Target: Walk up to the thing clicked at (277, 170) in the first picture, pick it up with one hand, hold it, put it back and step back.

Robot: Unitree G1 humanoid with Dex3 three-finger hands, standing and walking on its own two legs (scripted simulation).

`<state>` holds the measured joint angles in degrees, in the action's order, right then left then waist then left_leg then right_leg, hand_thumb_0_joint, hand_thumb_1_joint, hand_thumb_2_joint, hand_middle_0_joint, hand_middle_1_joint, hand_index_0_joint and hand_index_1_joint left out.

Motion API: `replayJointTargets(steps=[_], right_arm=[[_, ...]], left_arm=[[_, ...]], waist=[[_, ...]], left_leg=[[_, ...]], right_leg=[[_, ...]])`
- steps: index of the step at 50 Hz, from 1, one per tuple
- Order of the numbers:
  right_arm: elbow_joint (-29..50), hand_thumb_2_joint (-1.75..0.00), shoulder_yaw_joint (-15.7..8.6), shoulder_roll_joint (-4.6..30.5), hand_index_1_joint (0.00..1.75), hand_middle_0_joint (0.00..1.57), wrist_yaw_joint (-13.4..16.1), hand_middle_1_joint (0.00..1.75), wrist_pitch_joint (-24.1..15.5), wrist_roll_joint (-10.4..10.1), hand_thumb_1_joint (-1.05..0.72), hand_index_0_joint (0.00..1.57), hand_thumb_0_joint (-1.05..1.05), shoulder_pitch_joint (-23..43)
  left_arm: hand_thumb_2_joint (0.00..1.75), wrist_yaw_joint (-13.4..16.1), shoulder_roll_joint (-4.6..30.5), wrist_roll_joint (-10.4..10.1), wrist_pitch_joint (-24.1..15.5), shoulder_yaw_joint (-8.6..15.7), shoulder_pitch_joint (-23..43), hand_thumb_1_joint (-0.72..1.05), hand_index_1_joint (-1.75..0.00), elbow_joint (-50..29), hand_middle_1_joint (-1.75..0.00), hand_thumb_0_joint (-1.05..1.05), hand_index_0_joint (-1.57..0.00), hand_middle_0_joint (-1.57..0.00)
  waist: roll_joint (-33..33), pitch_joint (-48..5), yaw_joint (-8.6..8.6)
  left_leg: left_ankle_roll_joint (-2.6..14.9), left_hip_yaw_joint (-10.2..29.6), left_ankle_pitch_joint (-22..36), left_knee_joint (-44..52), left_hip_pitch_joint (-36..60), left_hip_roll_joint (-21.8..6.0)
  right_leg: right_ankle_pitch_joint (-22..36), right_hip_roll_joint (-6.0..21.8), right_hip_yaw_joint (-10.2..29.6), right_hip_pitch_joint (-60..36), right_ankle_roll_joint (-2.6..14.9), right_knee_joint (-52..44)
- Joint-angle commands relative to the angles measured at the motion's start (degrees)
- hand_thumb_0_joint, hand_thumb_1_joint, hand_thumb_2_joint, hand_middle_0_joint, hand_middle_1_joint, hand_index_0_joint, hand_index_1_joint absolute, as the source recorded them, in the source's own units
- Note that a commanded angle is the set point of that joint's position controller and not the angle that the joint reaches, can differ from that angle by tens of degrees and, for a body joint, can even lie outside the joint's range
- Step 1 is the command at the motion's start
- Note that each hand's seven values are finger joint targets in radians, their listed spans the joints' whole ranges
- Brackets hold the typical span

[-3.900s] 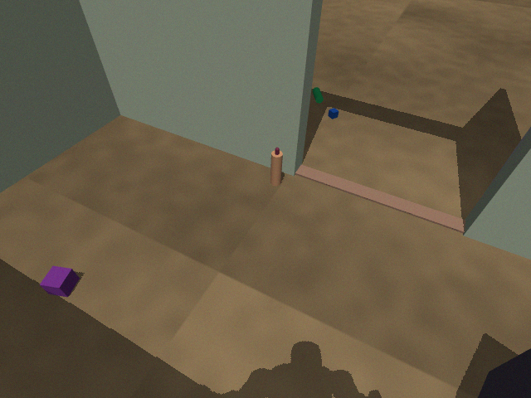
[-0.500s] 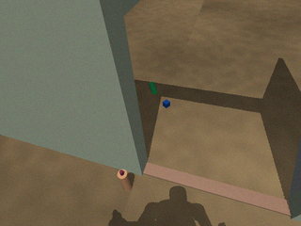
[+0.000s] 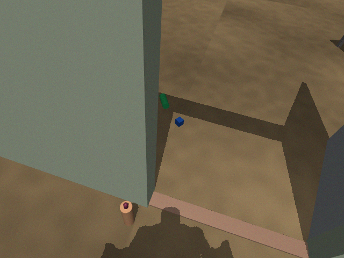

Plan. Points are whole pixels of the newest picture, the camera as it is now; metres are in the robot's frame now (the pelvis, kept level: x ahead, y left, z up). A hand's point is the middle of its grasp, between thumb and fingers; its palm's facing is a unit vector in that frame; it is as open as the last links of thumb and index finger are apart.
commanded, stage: walk up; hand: left
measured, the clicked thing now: (127, 212) +0.45 +0.19 -0.64
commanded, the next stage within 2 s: none
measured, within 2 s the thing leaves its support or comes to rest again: neither
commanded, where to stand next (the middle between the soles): +0.09 -0.01 m, yaw -1 degrees
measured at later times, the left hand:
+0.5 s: hand out of the picture +0.12 +0.25 -0.14, palm faces -0.02 -0.93 -0.36, open 7.4 cm
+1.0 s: hand out of the picture +0.12 +0.25 -0.14, palm faces -0.03 -0.94 -0.35, open 7.4 cm
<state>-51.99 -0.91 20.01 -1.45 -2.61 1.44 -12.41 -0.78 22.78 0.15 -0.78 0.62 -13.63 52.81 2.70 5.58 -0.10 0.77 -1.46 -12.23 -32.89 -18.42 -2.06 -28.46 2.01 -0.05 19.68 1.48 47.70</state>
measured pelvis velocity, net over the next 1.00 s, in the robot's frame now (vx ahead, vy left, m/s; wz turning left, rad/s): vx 0.04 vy -0.01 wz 0.00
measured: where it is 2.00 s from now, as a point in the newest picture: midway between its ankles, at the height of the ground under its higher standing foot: outside the picture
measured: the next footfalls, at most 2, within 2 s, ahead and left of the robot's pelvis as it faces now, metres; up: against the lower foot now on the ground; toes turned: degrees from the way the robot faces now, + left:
right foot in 0.12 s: +0.06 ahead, -0.15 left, +0.00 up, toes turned -2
left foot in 1.72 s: +0.01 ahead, +0.15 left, +0.00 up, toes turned +0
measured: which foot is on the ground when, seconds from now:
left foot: down 0.00-1.00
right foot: up 0.00-0.10, down 0.12-1.00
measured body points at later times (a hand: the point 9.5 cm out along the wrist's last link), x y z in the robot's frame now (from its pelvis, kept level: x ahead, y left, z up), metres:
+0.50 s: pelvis +0.03 -0.01 +0.01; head +0.03 -0.01 +0.46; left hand +0.12 +0.30 -0.12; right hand +0.11 -0.30 -0.12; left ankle +0.06 +0.12 -0.73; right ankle +0.02 -0.14 -0.73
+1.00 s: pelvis +0.04 -0.01 +0.01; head +0.05 -0.01 +0.46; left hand +0.13 +0.30 -0.12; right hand +0.13 -0.31 -0.12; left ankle +0.06 +0.12 -0.73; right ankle +0.02 -0.14 -0.73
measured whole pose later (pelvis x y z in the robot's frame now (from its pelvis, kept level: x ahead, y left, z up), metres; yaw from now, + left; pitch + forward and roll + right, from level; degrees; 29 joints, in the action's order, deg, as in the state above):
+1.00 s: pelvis +0.04 -0.01 +0.01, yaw +0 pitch -3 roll +0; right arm -64.9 -0.5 20.6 -1.1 -0.6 0.5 -5.6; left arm -0.4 20.8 0.6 -1.2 -0.3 -5.8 65.0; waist -0.4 2.7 -0.3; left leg -0.2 -0.3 -11.6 -23.9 -9.6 -0.9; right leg -14.2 2.3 -1.5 5.0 -1.8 21.9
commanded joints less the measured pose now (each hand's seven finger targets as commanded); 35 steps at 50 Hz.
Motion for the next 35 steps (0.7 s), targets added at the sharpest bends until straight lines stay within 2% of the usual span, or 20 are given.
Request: replayJointTargets(steps=[1,3,4,5,6,7,8,9,10,11,12,14,15,16,17,18,22,27,32,35], right_arm=[[3.58,-0.9,-4.65,17.16,0.3,0.2,1.21,0.3,-0.17,-0.18,-0.9,0.2,0.0,1.53],[3.98,-0.9,-4.34,16.7,0.3,0.2,1.04,0.3,0.58,-0.4,-0.9,0.2,0.0,3.18],[4.06,-0.9,-4.02,16.11,0.3,0.2,0.94,0.3,1.02,-0.69,-0.9,0.2,0.0,4.68],[3.98,-0.9,-3.25,14.13,0.3,0.2,0.88,0.3,1.35,-1.18,-0.9,0.2,0.0,5.18],[3.91,-0.9,-2.42,11.71,0.3,0.2,0.92,0.3,1.44,-1.64,-0.9,0.2,0.0,5.0],[3.94,-0.9,-1.59,9.39,0.3,0.2,0.89,0.3,1.45,-2.0,-0.9,0.2,0.0,4.2],[2.91,-0.9,-2.16,10.91,0.3,0.2,1.19,0.3,1.74,-1.64,-0.9,0.2,0.0,5.32],[1.37,-0.9,-2.72,12.33,0.3,0.2,1.23,0.3,1.54,-1.32,-0.9,0.2,0.0,3.7],[0.05,-0.9,-2.57,12.24,0.3,0.2,1.18,0.3,1.05,-1.29,-0.9,0.2,0.0,1.9],[-0.88,-0.9,-2.39,12.35,0.3,0.2,1.03,0.3,0.68,-1.71,-0.9,0.2,0.0,1.96],[-1.66,-0.9,-2.55,12.52,0.3,0.2,0.92,0.3,0.46,-1.75,-0.9,0.2,0.0,2.4],[-1.98,-0.9,-2.74,13.64,0.3,0.2,1.05,0.3,0.09,-1.49,-0.9,0.2,0.0,3.06],[-2.03,-0.9,-2.65,14.19,0.3,0.2,1.07,0.3,0.0,-1.29,-0.9,0.2,0.0,4.17],[-2.46,-0.9,-2.6,14.69,0.3,0.2,0.9,0.3,0.07,-1.49,-0.9,0.2,0.0,5.2],[-3.02,-0.9,-2.46,14.28,0.3,0.2,0.73,0.3,0.28,-1.48,-0.9,0.2,0.0,5.62],[-3.57,-0.9,-2.3,13.72,0.3,0.2,0.72,0.3,0.43,-1.5,-0.9,0.2,0.0,5.58],[-5.17,-0.9,-2.11,14.24,0.3,0.2,0.8,0.3,0.39,-1.31,-0.9,0.2,0.0,7.16],[-6.66,-0.9,-1.82,13.5,0.3,0.2,0.97,0.3,0.32,-1.32,-0.9,0.2,0.0,8.23],[-7.89,-0.9,-1.79,13.17,0.3,0.2,1.09,0.3,0.57,-1.28,-0.9,0.2,0.0,8.91],[-8.2,-0.9,-1.8,12.93,0.3,0.2,1.15,0.3,0.53,-1.3,-0.9,0.2,0.0,9.56]], left_arm=[[0.9,0.92,10.37,0.3,-1.11,3.73,-4.86,0.9,-0.3,-0.37,-0.3,0.0,-0.2,-0.2],[0.9,1.15,9.78,0.72,-1.52,3.76,-5.29,0.9,-0.3,1.07,-0.3,0.0,-0.2,-0.2],[0.9,1.37,8.99,0.81,-1.83,3.75,-6.45,0.9,-0.3,2.07,-0.3,0.0,-0.2,-0.2],[0.9,1.71,9.67,1.2,-2.25,3.96,-6.43,0.9,-0.3,2.43,-0.3,0.0,-0.2,-0.2],[0.9,1.98,11.31,1.65,-2.68,4.3,-5.38,0.9,-0.3,2.09,-0.3,0.0,-0.2,-0.2],[0.9,2.19,13.84,2.06,-3.4,4.7,-4.24,0.9,-0.3,1.44,-0.3,0.0,-0.2,-0.2],[0.9,1.95,16.75,1.6,-3.35,4.75,0.5,0.9,-0.3,0.76,-0.3,0.0,-0.2,-0.2],[0.9,1.63,16.65,1.55,-3.24,4.49,4.41,0.9,-0.3,-0.22,-0.3,0.0,-0.2,-0.2],[0.9,1.46,14.81,1.13,-3.08,4.01,6.73,0.9,-0.3,-0.48,-0.3,0.0,-0.2,-0.2],[0.9,1.38,13.05,0.75,-3.01,3.52,6.99,0.9,-0.3,-0.35,-0.3,0.0,-0.2,-0.2],[0.9,1.42,12.05,0.52,-3.1,3.01,6.98,0.9,-0.3,0.09,-0.3,0.0,-0.2,-0.2],[0.9,1.27,11.26,0.13,-3.08,2.61,5.29,0.9,-0.3,0.88,-0.3,0.0,-0.2,-0.2],[0.9,1.14,11.31,-0.07,-2.85,2.61,4.0,0.9,-0.3,1.6,-0.3,0.0,-0.2,-0.2],[0.9,1.13,11.32,-0.17,-2.65,2.62,3.81,0.9,-0.3,2.04,-0.3,0.0,-0.2,-0.2],[0.9,1.22,11.45,-0.01,-2.57,2.68,4.46,0.9,-0.3,2.56,-0.3,0.0,-0.2,-0.2],[0.9,1.23,11.49,0.02,-2.48,2.63,5.48,0.9,-0.3,2.8,-0.3,0.0,-0.2,-0.2],[0.9,1.2,10.98,-0.2,-2.16,2.17,5.76,0.9,-0.3,4.0,-0.3,0.0,-0.2,-0.2],[0.9,1.28,11.24,-0.01,-2.11,1.94,7.52,0.9,-0.3,5.12,-0.3,0.0,-0.2,-0.2],[0.9,1.24,10.81,0.06,-1.95,1.69,9.64,0.9,-0.3,6.26,-0.3,0.0,-0.2,-0.2],[0.9,1.26,10.5,0.09,-1.94,1.58,9.38,0.9,-0.3,7.29,-0.3,0.0,-0.2,-0.2]], waist=[[-15.48,-5.59,0.08],[-13.13,-5.31,0.82],[-12.16,-5.77,1.9],[-9.27,-5.82,2.66],[-3.78,-5.5,2.54],[4.39,-5.17,1.53],[5.18,-2.25,1.06],[4.65,-0.61,-0.41],[4.36,-0.63,-1.91],[4.07,-1.27,-2.18],[4.69,-2.23,-1.95],[4.08,-7.06,-0.85],[3.02,-7.93,0.18],[1.98,-6.72,0.68],[1.53,-5.18,0.71],[1.13,-4.69,0.36],[-3.85,-5.5,0.8],[-4.47,-7.25,0.66],[-4.53,-6.34,0.3],[-4.32,-7.74,0.49]], left_leg=[[10.0,13.72,-5.09,13.49,4.42,-10.52],[9.08,11.59,-6.49,11.23,0.22,-9.78],[8.12,10.4,-6.49,8.81,-1.82,-9.3],[6.16,9.2,-6.7,6.0,-4.14,-7.93],[3.89,7.16,-5.93,1.56,-6.1,-5.8],[1.14,4.05,-6.75,-6.34,-7.88,-1.16],[0.69,2.02,-15.49,-9.09,-6.29,1.08],[0.59,3.06,-15.19,-8.8,-1.27,-0.43],[0.81,2.97,-12.54,-3.54,1.78,-0.79],[0.86,2.74,-5.53,1.85,4.13,-0.85],[1.21,4.1,2.74,3.94,6.65,-1.71],[2.75,7.02,13.04,5.25,10.74,-4.1],[3.34,8.05,11.36,5.49,10.15,-4.83],[3.64,8.22,7.76,5.52,7.81,-4.8],[3.25,7.74,5.19,6.27,6.18,-4.36],[2.61,7.09,4.56,7.38,6.0,-3.85],[2.61,8.78,2.89,10.58,5.97,-4.7],[2.17,7.41,8.41,11.19,7.41,-4.64],[1.86,7.11,7.51,12.6,7.47,-4.56],[1.95,6.75,10.71,12.24,9.37,-4.63]], right_leg=[[3.22,-0.2,-1.21,-0.11,-0.77,-6.58],[7.26,-1.64,-2.98,-6.0,-0.78,-13.19],[11.46,-2.05,-3.57,-9.74,-0.6,-18.41],[13.32,-1.56,-1.97,-12.93,-0.04,-21.66],[12.18,2.55,5.16,-13.59,1.57,-25.37],[11.16,12.19,20.5,-12.25,4.81,-31.61],[6.0,17.0,24.01,-5.12,9.57,-33.45],[8.57,16.99,22.03,-0.32,10.6,-31.03],[13.2,13.96,16.36,0.28,8.8,-28.08],[17.18,10.45,10.51,-1.0,5.87,-26.39],[20.2,7.87,7.48,-1.54,3.43,-25.27],[27.43,5.04,4.66,-4.19,1.3,-21.59],[23.18,4.01,4.16,-4.93,0.9,-21.83],[17.11,3.67,3.92,-5.86,0.71,-23.56],[14.31,3.83,3.97,-6.77,1.02,-24.37],[14.16,4.45,4.83,-7.26,1.42,-24.95],[15.35,3.79,3.32,-8.89,1.34,-24.53],[21.14,4.48,3.21,-12.49,0.98,-25.94],[21.16,4.4,2.87,-13.34,0.6,-27.77],[23.56,4.67,2.77,-14.3,0.33,-28.17]])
